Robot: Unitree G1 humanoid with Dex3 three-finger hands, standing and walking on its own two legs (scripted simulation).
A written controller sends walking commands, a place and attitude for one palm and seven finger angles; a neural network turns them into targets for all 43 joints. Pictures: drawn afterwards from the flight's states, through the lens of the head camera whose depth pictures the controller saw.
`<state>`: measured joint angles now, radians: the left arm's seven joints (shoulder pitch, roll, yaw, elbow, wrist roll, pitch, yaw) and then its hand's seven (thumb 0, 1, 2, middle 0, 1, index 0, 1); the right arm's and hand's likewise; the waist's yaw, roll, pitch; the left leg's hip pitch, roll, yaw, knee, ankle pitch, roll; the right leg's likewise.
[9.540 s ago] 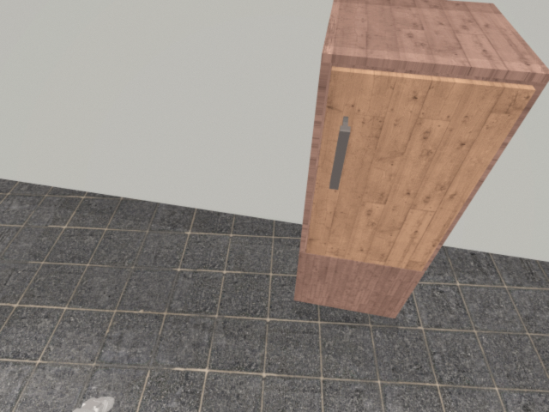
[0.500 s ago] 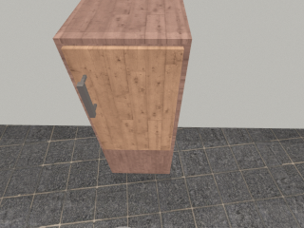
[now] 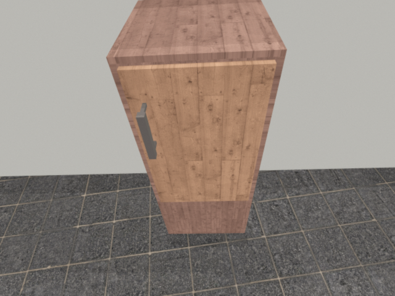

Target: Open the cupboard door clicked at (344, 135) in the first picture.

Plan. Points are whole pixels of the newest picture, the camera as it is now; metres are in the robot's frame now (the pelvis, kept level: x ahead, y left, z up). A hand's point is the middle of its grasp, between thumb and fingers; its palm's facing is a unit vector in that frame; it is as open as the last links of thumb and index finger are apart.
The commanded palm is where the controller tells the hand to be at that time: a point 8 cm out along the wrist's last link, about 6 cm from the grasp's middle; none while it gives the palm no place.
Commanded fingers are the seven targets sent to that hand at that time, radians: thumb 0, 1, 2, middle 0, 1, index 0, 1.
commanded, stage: come to a stop and stand still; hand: left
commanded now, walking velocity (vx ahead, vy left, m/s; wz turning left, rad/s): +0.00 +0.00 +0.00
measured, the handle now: (148, 132) +0.50 +0.18 +0.04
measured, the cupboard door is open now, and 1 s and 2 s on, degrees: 0 0 0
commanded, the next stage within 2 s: look again from close up in 0.26 s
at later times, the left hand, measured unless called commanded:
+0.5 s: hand out of the picture +0.02 +0.19 -0.16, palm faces -0.02 -0.98 -0.20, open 7.3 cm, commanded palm none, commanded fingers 0.00 0.90 0.90 -0.20 -0.30 -0.20 -0.30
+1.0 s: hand out of the picture -0.01 +0.13 -0.16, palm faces +0.01 -0.99 -0.14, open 7.4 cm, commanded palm +0.10 +0.19 -0.06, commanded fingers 0.00 0.88 0.89 -0.20 -0.31 -0.20 -0.31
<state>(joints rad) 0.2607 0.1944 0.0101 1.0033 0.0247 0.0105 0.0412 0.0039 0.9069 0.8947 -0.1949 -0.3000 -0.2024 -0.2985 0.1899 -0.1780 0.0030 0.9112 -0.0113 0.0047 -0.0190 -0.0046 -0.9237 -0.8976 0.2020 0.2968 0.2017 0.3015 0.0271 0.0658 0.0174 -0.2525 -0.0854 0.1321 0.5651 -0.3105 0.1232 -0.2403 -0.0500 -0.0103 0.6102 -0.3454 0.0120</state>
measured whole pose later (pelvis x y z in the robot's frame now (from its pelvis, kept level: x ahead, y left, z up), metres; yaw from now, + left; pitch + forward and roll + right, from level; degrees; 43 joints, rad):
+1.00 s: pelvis +0.01 -0.01 +0.02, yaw -1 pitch +0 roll +0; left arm 0.31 0.11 -0.03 1.14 0.02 0.00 0.04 0.00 0.91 0.89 -0.20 -0.30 -0.20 -0.30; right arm 0.28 -0.15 0.02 1.13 -0.01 -0.03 -0.04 0.01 -0.91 -0.90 0.20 0.30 0.20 0.30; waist 0.00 -0.01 0.02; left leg -0.16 -0.07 0.12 0.37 -0.21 0.10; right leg -0.16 -0.03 -0.01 0.44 -0.27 0.01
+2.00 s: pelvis -0.01 -0.05 -0.04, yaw +2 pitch +13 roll -1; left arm 0.26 0.29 0.35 0.19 -0.36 -0.40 -0.36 0.00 -0.07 0.48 -0.26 -0.92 -0.27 -0.92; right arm 0.32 -0.28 -0.01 0.62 0.04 -0.20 -0.06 0.02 -0.90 -0.90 0.20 0.30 0.20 0.30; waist -0.02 0.02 -0.11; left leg -0.74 0.00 0.05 0.95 -0.43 0.05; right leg -0.69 0.03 -0.09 0.92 -0.46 -0.05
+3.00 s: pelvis -0.02 -0.02 -0.02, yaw +3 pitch +7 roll -2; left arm -0.04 0.41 0.42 0.40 -0.32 -0.26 -0.44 -0.01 -0.50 0.30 -0.30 -1.20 -0.30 -1.20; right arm 0.30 -0.28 0.04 0.60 0.04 -0.18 -0.07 0.02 -0.90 -0.90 0.20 0.30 0.20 0.30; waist -0.01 0.02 -0.07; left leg -0.55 -0.03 0.04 0.78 -0.36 0.08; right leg -0.49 0.02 -0.08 0.73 -0.37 -0.02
